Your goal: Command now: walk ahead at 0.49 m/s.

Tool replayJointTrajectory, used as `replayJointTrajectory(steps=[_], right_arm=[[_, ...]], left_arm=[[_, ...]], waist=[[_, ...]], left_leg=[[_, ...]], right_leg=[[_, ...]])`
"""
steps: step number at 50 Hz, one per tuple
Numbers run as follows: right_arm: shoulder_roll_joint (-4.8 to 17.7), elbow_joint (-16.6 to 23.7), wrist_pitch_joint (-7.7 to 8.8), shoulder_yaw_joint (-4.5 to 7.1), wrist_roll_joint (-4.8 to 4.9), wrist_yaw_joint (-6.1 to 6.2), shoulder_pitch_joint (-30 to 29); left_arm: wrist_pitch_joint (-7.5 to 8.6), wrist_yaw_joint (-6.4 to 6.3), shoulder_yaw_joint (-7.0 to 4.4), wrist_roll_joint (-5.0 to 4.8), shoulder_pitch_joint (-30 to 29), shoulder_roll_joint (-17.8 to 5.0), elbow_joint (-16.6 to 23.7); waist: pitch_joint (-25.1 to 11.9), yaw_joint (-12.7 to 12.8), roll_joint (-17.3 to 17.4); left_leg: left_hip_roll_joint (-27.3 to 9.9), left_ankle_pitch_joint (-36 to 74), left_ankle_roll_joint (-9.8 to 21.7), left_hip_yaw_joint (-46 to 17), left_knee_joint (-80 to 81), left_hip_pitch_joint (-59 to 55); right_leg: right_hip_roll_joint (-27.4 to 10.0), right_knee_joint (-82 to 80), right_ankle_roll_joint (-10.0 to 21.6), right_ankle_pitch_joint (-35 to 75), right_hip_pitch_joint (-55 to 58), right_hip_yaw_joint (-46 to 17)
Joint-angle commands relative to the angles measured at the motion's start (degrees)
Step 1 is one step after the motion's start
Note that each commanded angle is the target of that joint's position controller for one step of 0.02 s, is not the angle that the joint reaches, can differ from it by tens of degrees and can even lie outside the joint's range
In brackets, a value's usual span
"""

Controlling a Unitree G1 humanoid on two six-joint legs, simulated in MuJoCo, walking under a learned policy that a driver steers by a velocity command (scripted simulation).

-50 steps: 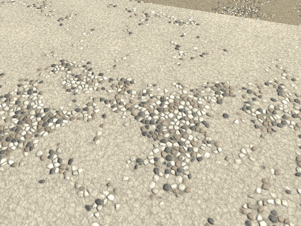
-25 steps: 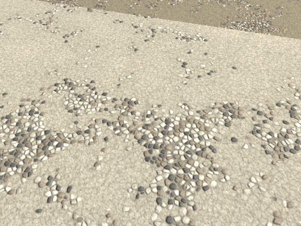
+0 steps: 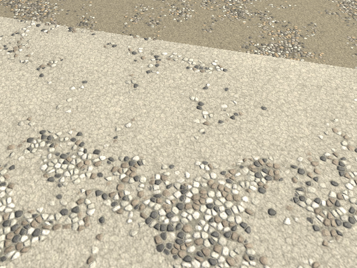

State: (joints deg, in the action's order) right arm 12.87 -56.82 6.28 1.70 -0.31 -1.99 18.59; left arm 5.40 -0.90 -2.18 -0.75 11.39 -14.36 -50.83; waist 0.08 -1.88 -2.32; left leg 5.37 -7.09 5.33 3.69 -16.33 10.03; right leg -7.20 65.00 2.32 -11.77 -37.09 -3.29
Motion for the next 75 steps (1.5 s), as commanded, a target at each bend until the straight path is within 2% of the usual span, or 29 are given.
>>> replayJointTrajectory(steps=[1,11,13,15,16,17,18,19,20,22,25,32,38,41,43,44,45,46,47,49,51,55,61,67,70,72,73,74,75], right_arm=[[7.6,3.18,0.93,1.23,0.09,1.15,-2.21],[9.95,0.17,-1.21,1.94,1.48,2.16,6.54],[10.83,0.32,-1.82,2.28,1.53,2.27,5.21],[8.74,1.41,-2.23,1.4,0.73,2.24,3.33],[3.68,3.08,-1.42,-0.31,0.07,1.96,7.24],[1.38,2.4,0.1,-1.14,1.0,1.62,9.54],[8.1,3.12,1.16,0.5,2.33,1.4,5.33],[9.48,4.6,1.55,0.89,2.89,1.4,0.66],[8.77,4.93,1.32,1.01,2.25,1.73,-1.58],[6.88,4.71,-0.26,1.43,1.31,2.08,-0.83],[5.1,5.01,-1.68,1.5,1.05,2.3,-1.11],[3.83,9.54,-1.31,1.34,0.83,1.7,-15.93],[4.19,12.86,-0.51,0.96,1.52,-0.01,-24.22],[6.17,12.61,0.06,1.73,1.54,-0.63,-20.75],[10.43,7.86,0.07,4.16,1.38,-0.09,-5.27],[15.18,5.75,-0.13,5.4,0.66,0.56,5.52],[17.36,4.72,-0.32,5.6,0.41,0.1,7.63],[11.95,5.19,-0.17,4.13,0.92,0.05,5.96],[9.78,6.16,0.0,3.46,1.09,0.23,0.78],[7.03,7.56,0.17,2.56,0.32,-0.03,-6.99],[5.32,6.69,0.42,2.07,-0.27,-0.27,-7.33],[8.31,4.64,0.52,2.74,0.02,0.95,-3.45],[8.98,2.9,-0.06,2.68,0.05,2.34,0.38],[9.4,0.59,-1.29,3.02,0.33,2.68,3.88],[11.31,1.52,-2.25,3.61,0.67,3.22,1.24],[12.34,2.65,-3.19,3.85,0.73,3.8,-0.86],[11.84,3.83,-3.1,3.47,0.47,4.09,-0.9],[4.69,6.34,-1.45,1.07,-1.0,2.96,3.84],[5.68,6.49,1.22,0.88,0.01,1.94,2.23]], left_arm=[[-0.32,-0.38,-0.68,0.68,1.91,-2.41,2.43],[1.06,2.34,-0.2,-0.59,-14.52,-2.76,7.94],[1.56,2.74,-0.86,-0.54,-10.99,-4.33,7.55],[1.85,2.25,-3.49,-0.3,5.68,-9.39,2.75],[1.68,1.94,-5.07,0.89,15.38,-15.94,1.13],[1.32,2.27,-4.65,0.64,17.63,-14.38,0.21],[1.48,2.36,-3.2,0.36,13.79,-9.9,0.91],[1.39,2.29,-2.4,0.33,8.4,-7.5,2.27],[1.33,2.56,-1.8,0.53,3.91,-5.9,2.98],[1.49,3.01,-1.14,1.04,1.32,-3.65,2.75],[1.84,2.7,-1.66,1.03,4.3,-5.39,0.67],[0.84,0.88,-1.9,0.45,10.27,-7.11,-2.07],[-0.39,0.34,-2.4,-0.15,14.73,-7.81,-5.09],[-1.11,0.05,-2.94,-0.25,12.83,-9.03,-5.06],[-1.66,0.07,-2.45,0.16,10.77,-7.96,-4.32],[-1.54,0.07,-1.49,1.25,11.59,-6.11,-2.83],[-0.14,0.9,0.67,0.68,19.05,2.09,-3.27],[1.22,1.1,-0.72,-0.74,14.92,-4.33,-3.65],[1.99,1.2,-1.54,-1.88,9.35,-7.25,-1.67],[1.68,0.29,-2.08,-0.66,5.09,-6.73,-0.82],[0.14,0.18,-2.17,-0.39,7.65,-4.23,-1.28],[-1.14,-0.18,-2.49,0.27,2.62,-3.77,0.6],[-0.83,1.06,-1.9,-0.26,-6.99,-2.22,3.21],[-0.74,3.18,-1.14,-0.71,-14.79,-1.8,7.48],[-0.68,4.34,-1.71,-0.54,-13.06,-3.35,8.86],[-0.94,4.36,-3.88,-0.45,-1.45,-6.92,6.63],[-1.18,3.64,-5.87,-0.42,8.39,-11.19,4.41],[-1.33,2.89,-7.35,-0.44,13.33,-17.67,4.0],[-1.1,2.84,-6.02,-0.25,14.19,-14.63,4.42]], waist=[[3.03,2.66,4.45],[4.62,-2.46,5.67],[2.86,0.19,6.74],[-7.33,7.88,4.92],[-17.21,8.7,-6.2],[-22.21,7.99,-15.05],[-15.47,7.84,-9.41],[-9.66,6.36,-5.82],[-5.67,4.5,-1.4],[-2.63,1.49,-2.13],[-0.68,0.4,-1.31],[2.73,4.05,-1.02],[5.64,5.89,-1.23],[2.92,2.9,-2.68],[-6.39,-4.6,-2.16],[-15.24,-7.37,5.67],[-22.13,-2.84,20.66],[-19.03,-4.7,13.88],[-11.07,-3.64,11.12],[-3.88,0.11,4.41],[-3.07,2.72,6.64],[0.6,2.52,5.15],[2.53,-0.52,5.48],[5.43,-2.91,4.74],[3.07,-0.41,6.84],[-4.07,6.18,7.51],[-9.4,10.24,4.41],[-16.3,7.26,-9.71],[-22.59,7.67,-8.56]], left_leg=[[-16.27,3.62,9.85,-12.51,11.66,5.27],[-19.38,3.66,6.11,-10.67,5.53,-9.69],[-20.01,10.39,5.0,-10.8,1.1,-11.04],[-14.44,23.18,2.04,-5.94,-18.94,-5.0],[-7.34,6.36,-1.87,-1.25,-42.1,15.21],[-1.63,-23.89,-2.97,-6.41,-55.17,29.42],[-5.5,-22.18,-1.62,-10.82,-60.73,34.9],[-8.63,-16.82,-0.83,-9.31,-59.98,35.3],[-11.0,-12.08,-1.14,-8.03,-56.46,32.81],[-13.47,-7.33,-1.73,-7.93,-50.75,26.78],[-13.69,-3.37,-2.96,-6.95,-46.45,27.45],[-12.01,12.97,-4.16,-4.9,-24.07,30.38],[-10.47,9.18,-2.41,-4.39,-15.25,31.67],[-8.04,3.25,-0.26,-2.41,-13.13,23.24],[-5.29,4.04,2.56,-0.43,-12.64,1.02],[-17.02,4.59,6.45,-14.41,-13.4,-17.44],[-28.29,-7.09,15.18,-42.02,-5.16,-34.1],[-26.56,-12.02,12.56,-43.63,-1.43,-31.35],[-25.05,-9.03,9.93,-34.82,-0.48,-23.42],[-21.07,1.83,8.07,-23.31,2.81,-7.33],[-18.46,4.3,7.72,-18.11,6.07,-1.37],[-18.08,8.99,8.7,-13.41,9.44,-0.12],[-16.56,9.8,5.26,-5.01,10.76,-4.4],[-20.53,14.34,4.19,-0.45,7.33,-16.04],[-21.29,34.14,2.42,2.34,-0.4,-18.2],[-19.22,49.49,0.17,5.4,-16.88,-15.47],[-16.79,40.24,-1.99,6.04,-31.97,-4.28],[-6.67,0.3,-5.92,4.84,-55.25,22.0],[-2.2,-24.91,-5.29,-7.06,-64.07,31.71]], right_leg=[[-2.45,-8.2,-1.59,8.62,-1.86,-0.16],[2.08,-34.06,-0.34,10.77,0.39,2.61],[3.7,-36.38,1.37,6.8,6.56,3.89],[4.26,-36.92,4.93,7.23,29.47,3.63],[-10.4,-37.59,12.32,5.17,52.7,-17.08],[-16.81,-46.82,17.42,-2.1,61.0,-38.28],[-14.96,-47.96,14.55,-4.17,55.46,-33.84],[-12.89,-48.57,12.32,-0.41,47.45,-24.82],[-10.28,-50.71,11.25,4.66,39.3,-18.4],[-6.49,-54.45,9.84,8.72,30.68,-11.26],[-5.35,-56.89,10.91,16.09,28.22,-6.4],[-3.72,-58.98,8.97,15.62,31.41,-0.64],[-7.43,-55.64,8.42,15.57,40.97,-0.84],[-8.12,-49.89,6.99,27.68,42.98,-0.37],[-3.43,-32.2,4.41,40.02,37.45,3.28],[0.73,-12.68,2.27,21.6,24.0,6.0],[11.33,5.31,-0.76,-19.08,2.11,2.34],[8.36,11.78,0.56,-20.82,-3.92,-4.79],[5.47,11.91,1.52,-15.51,-6.97,-3.22],[0.47,6.04,1.19,-6.42,-1.7,-1.06],[-1.34,2.33,1.0,-3.42,3.76,-1.25],[-2.24,-6.28,-1.03,3.53,-1.67,-0.25],[-0.11,-23.17,-0.95,18.64,-3.16,1.52],[2.1,-30.28,1.26,13.88,-6.89,2.7],[5.17,-31.07,3.62,5.9,-0.18,6.94],[10.07,-33.1,6.27,5.04,16.42,10.19],[7.47,-34.54,9.07,6.84,33.31,3.22],[-7.76,-37.16,19.31,1.24,56.27,-26.08],[-13.19,-46.93,22.43,-1.93,62.18,-44.71]])
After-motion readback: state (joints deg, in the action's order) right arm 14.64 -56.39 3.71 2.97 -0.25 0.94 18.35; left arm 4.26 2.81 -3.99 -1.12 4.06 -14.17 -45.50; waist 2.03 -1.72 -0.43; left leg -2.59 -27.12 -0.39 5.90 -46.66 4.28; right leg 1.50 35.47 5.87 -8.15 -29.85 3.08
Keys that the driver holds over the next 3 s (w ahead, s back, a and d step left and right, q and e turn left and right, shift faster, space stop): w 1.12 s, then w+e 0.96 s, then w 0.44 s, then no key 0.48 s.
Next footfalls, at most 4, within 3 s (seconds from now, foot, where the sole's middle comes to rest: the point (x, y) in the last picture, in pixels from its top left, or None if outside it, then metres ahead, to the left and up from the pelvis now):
0.30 right None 0.33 -0.17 -0.78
0.86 left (160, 235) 0.65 0.07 -0.78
1.46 right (213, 170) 0.96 -0.17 -0.78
1.96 left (184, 120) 1.28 -0.05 -0.78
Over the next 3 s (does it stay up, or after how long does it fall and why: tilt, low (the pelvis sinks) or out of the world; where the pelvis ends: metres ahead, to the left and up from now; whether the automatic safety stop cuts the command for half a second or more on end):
stays up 1.47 -0.34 -0.01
